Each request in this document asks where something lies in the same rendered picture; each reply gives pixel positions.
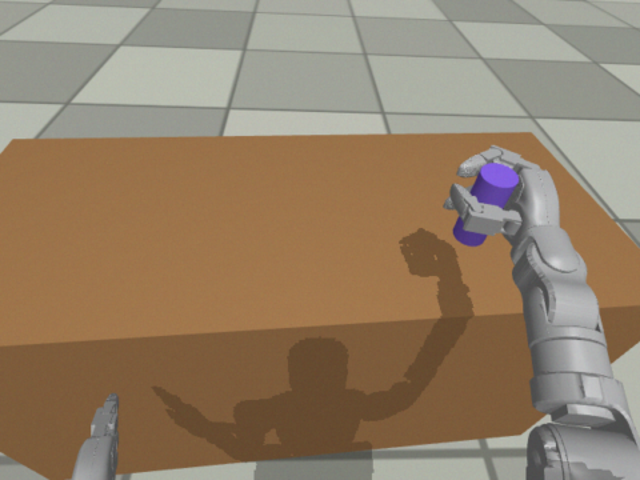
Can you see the can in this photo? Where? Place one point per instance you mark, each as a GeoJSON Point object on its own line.
{"type": "Point", "coordinates": [494, 185]}

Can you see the left robot hand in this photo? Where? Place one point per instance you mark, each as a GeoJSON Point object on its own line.
{"type": "Point", "coordinates": [98, 456]}

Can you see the right robot arm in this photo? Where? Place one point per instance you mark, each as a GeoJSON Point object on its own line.
{"type": "Point", "coordinates": [573, 379]}

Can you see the right robot hand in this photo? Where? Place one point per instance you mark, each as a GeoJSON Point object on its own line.
{"type": "Point", "coordinates": [534, 201]}

